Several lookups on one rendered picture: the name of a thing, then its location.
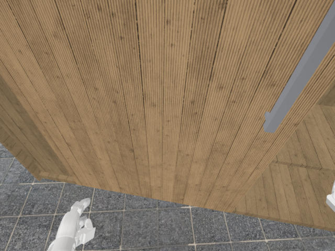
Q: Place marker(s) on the wardrobe door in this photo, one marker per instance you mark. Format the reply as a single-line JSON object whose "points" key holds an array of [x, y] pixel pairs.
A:
{"points": [[163, 99], [16, 121]]}

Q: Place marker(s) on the robot left forearm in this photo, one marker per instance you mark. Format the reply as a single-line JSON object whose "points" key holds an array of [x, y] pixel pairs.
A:
{"points": [[64, 243]]}

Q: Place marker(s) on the handle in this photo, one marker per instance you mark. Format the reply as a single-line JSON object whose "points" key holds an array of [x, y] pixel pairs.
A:
{"points": [[314, 54]]}

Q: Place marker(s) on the robot left hand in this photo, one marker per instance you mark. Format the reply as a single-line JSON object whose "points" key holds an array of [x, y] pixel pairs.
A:
{"points": [[71, 224]]}

